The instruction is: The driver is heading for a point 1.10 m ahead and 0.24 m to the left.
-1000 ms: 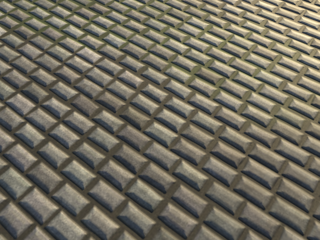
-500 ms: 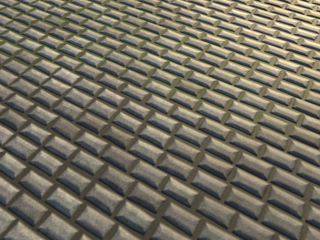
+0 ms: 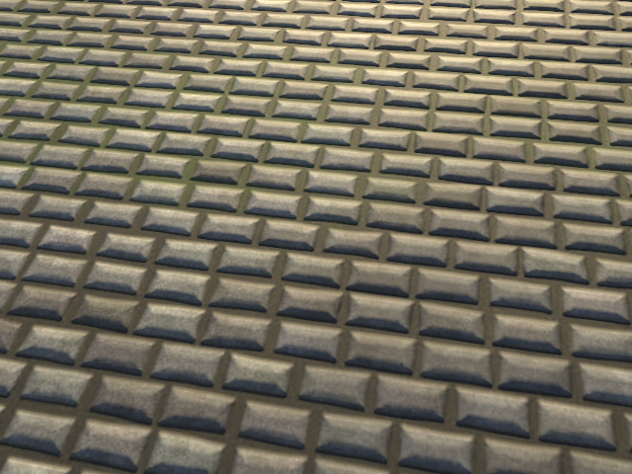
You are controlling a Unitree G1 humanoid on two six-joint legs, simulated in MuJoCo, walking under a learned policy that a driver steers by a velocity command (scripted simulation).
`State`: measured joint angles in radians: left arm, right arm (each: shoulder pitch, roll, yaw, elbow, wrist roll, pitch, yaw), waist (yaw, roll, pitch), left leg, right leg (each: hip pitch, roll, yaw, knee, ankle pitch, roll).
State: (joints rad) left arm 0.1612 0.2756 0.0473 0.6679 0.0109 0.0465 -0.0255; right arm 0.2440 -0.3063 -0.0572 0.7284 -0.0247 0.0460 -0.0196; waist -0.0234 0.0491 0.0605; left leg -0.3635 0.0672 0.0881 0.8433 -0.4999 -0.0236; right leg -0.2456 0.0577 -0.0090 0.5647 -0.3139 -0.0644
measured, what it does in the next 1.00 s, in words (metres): steps on the spot, turning left: left foot, then left foot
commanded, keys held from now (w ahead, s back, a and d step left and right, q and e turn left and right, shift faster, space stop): no key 0.26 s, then q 0.74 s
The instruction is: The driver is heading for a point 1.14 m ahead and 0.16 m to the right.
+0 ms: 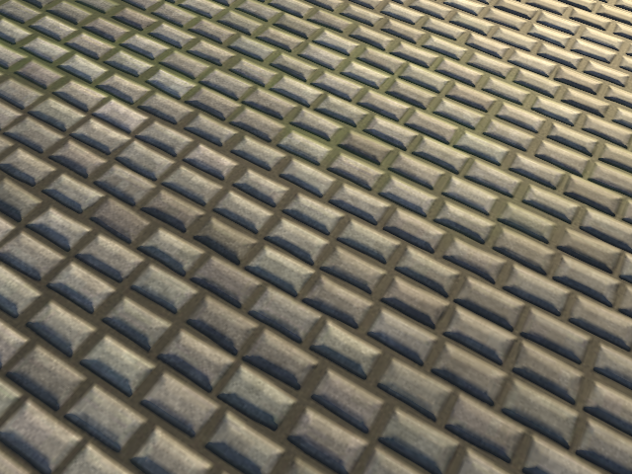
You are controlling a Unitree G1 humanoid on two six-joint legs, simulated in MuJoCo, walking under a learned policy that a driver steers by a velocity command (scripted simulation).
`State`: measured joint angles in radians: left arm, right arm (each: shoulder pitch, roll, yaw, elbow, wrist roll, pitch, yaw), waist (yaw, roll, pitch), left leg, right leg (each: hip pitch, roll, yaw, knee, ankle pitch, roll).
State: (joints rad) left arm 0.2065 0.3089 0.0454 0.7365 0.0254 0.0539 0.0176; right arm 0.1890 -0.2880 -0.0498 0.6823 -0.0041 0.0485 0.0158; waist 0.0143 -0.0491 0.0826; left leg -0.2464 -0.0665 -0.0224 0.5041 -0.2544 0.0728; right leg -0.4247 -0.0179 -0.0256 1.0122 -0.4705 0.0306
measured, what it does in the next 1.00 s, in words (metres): walks ahead: right foot, then left foot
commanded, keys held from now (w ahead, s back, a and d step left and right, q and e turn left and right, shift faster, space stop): q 0.06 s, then no key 0.20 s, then w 0.34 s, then w+e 0.40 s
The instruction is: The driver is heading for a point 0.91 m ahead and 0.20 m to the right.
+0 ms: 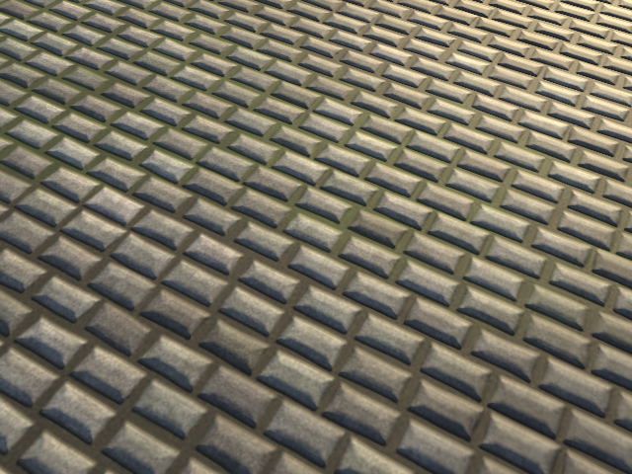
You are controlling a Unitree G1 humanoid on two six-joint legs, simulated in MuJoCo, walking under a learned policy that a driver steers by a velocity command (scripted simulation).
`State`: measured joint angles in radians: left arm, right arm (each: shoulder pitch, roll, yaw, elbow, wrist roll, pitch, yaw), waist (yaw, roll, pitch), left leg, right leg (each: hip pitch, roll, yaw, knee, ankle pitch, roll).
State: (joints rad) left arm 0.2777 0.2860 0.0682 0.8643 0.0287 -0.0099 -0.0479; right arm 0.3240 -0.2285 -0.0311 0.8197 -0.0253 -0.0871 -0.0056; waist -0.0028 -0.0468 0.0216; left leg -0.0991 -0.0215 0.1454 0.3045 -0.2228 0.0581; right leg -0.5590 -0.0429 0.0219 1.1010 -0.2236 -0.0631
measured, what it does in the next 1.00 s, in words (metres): walks ahead, turning right: right foot, then left foot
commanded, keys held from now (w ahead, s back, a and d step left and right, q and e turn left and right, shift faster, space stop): w+e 0.60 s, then w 0.40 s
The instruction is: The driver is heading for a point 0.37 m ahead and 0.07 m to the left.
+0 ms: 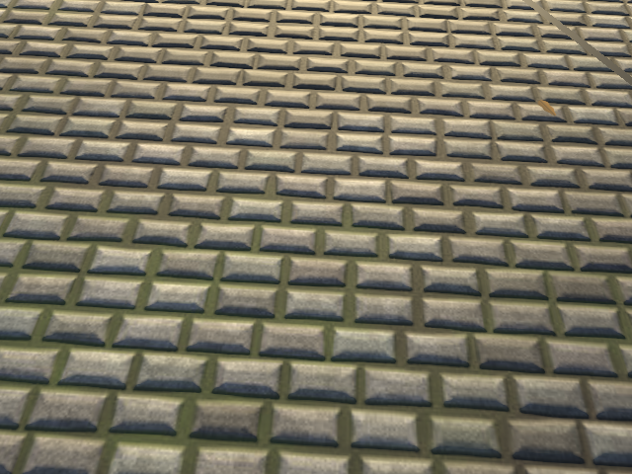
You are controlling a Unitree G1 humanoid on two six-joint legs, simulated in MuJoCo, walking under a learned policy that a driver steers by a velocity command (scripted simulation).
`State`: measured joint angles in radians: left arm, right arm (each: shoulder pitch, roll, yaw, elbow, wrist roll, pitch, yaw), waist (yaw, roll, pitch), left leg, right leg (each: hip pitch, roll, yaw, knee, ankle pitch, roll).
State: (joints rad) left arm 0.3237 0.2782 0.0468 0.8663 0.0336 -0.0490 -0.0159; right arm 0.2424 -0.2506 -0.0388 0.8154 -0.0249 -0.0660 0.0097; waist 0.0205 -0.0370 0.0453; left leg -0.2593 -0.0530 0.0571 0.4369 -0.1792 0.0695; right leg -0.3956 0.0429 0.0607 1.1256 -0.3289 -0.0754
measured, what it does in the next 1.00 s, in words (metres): walks ahead: right foot, then left foot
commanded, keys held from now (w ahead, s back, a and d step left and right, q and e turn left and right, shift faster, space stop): w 0.22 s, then w+q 0.04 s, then no key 0.74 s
